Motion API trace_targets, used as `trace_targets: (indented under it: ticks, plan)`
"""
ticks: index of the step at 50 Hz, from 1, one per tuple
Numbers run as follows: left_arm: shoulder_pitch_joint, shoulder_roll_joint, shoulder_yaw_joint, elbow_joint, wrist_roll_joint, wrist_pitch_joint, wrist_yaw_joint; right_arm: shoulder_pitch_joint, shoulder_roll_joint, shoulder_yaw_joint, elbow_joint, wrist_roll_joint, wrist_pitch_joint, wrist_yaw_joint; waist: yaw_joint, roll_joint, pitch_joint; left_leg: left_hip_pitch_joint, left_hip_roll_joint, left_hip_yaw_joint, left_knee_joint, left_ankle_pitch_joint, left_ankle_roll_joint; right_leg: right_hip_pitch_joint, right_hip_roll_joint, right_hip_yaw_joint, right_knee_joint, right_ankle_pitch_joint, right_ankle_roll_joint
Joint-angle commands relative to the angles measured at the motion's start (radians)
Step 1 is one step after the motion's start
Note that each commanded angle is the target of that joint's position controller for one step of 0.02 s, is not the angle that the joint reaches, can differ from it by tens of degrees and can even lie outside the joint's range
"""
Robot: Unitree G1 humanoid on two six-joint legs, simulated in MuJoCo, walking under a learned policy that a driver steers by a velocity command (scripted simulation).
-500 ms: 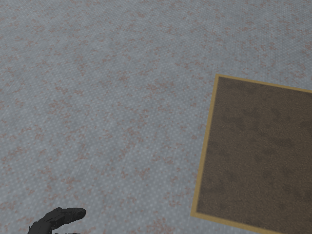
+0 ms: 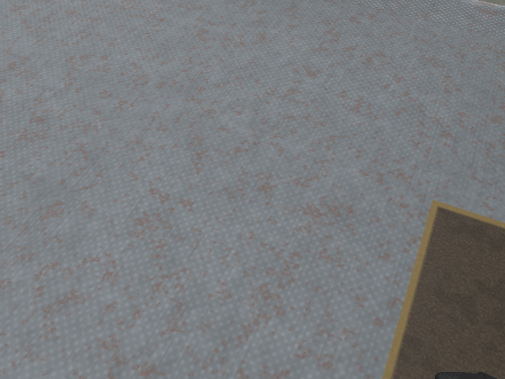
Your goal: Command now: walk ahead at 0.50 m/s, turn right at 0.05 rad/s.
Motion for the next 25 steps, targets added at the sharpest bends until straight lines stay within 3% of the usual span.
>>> trace_targets:
  ticks: [1,2,3,4,5,6,7,8,9,10,12,15,20,25]
  plan:
    - [0.021,0.178,0.042,-0.024,-0.008,0.005,0.009,-0.099,-0.097,-0.019,-0.096,0.003,-0.027,0.014,-0.026,-0.106,0.049,0.015,-0.017,0.006,-0.058,-0.078,0.03,0.012,-0.316,0.166,0.007,0.325,-0.147]
    - [0.009,0.186,0.044,-0.024,-0.01,0.01,0.01,-0.054,-0.113,-0.026,-0.087,0.001,-0.032,0.014,-0.058,-0.116,0.026,0.095,-0.037,0.021,-0.082,-0.103,0.043,0.01,-0.312,0.171,0.056,0.409,-0.137]
    - [-0.011,0.183,0.041,-0.029,-0.012,0.015,0.012,0.05,-0.141,-0.043,-0.056,-0.003,-0.035,0.01,-0.118,-0.111,-0.03,0.25,-0.065,0.045,-0.12,-0.099,0.062,-0.014,-0.274,0.148,0.166,0.541,-0.117]
    - [-0.015,0.147,0.027,-0.041,-0.003,0.014,0.012,0.222,-0.201,-0.068,-0.01,-0.012,-0.038,-0.001,-0.187,-0.08,-0.153,0.52,-0.017,0.004,-0.091,-0.069,0.099,-0.126,-0.213,0.109,0.374,0.525,-0.084]
    - [0.04,0.057,-0.002,-0.074,0.013,0.001,0.009,0.369,-0.302,-0.093,0.008,-0.031,-0.034,-0.012,-0.207,0.104,-0.32,0.919,0.239,-0.321,-0.079,-0.09,0.207,-0.476,-0.085,0.032,0.752,0.185,-0.015]
    - [0.082,0.034,-0.01,-0.066,-0.003,-0.016,0.009,0.399,-0.266,-0.083,0.02,-0.022,-0.024,-0.011,-0.201,0.257,-0.407,1.008,0.353,-0.63,-0.212,-0.24,0.283,-0.684,-0.008,0.109,0.965,-0.325,0.007]
    - [0.02,0.14,0.02,-0.07,-0.029,-0.022,0.008,0.348,-0.193,-0.061,0.011,-0.016,-0.024,-0.011,-0.208,0.147,-0.272,0.89,0.317,-0.542,-0.247,-0.339,0.24,-0.762,-0.066,0.177,1.056,-0.288,-0.002]
    - [-0.043,0.149,0.025,-0.09,-0.036,-0.021,0.008,0.28,-0.156,-0.049,0.001,-0.014,-0.024,-0.012,-0.183,0.11,-0.167,0.758,0.282,-0.406,-0.274,-0.345,0.201,-0.776,-0.115,0.15,1.047,-0.201,-0.009]
    - [-0.07,0.136,0.028,-0.094,-0.027,-0.013,0.013,0.212,-0.125,-0.039,-0.002,-0.015,-0.029,-0.009,-0.152,0.068,-0.093,0.63,0.24,-0.312,-0.32,-0.306,0.182,-0.743,-0.149,0.136,0.998,-0.123,-0.003]
    - [-0.066,0.126,0.035,-0.09,-0.018,0.0,0.016,0.167,-0.096,-0.031,-0.003,-0.019,-0.036,-0.007,-0.123,0.084,-0.051,0.544,0.205,-0.231,-0.358,-0.258,0.165,-0.699,-0.176,0.14,0.952,-0.065,0.0]
    - [-0.032,0.081,0.034,-0.082,-0.019,0.026,0.014,0.138,-0.091,-0.033,0.007,-0.029,-0.048,-0.006,-0.089,0.09,-0.026,0.449,0.177,-0.126,-0.411,-0.163,0.162,-0.627,-0.19,0.137,0.934,0.003,0.011]
    - [-0.071,0.065,0.037,-0.107,-0.015,0.043,0.016,0.152,-0.117,-0.043,0.032,-0.037,-0.057,-0.016,-0.081,0.043,0.004,0.444,0.175,-0.012,-0.436,-0.029,0.172,-0.686,-0.19,0.155,0.875,0.11,0.028]
    - [-0.192,0.044,0.03,-0.157,-0.006,0.036,-0.008,0.185,-0.149,-0.049,0.057,-0.032,-0.044,-0.036,-0.114,0.019,0.041,0.498,0.156,0.129,-0.449,0.04,0.153,-0.704,-0.177,0.106,0.62,0.312,0.032]
    - [-0.349,0.024,0.014,-0.242,-0.005,0.036,-0.04,0.272,-0.184,-0.063,0.09,-0.013,-0.014,-0.042,-0.173,-0.004,0.095,0.654,0.205,0.192,-0.411,0.108,0.147,-0.756,-0.165,0.028,0.464,0.272,0.0]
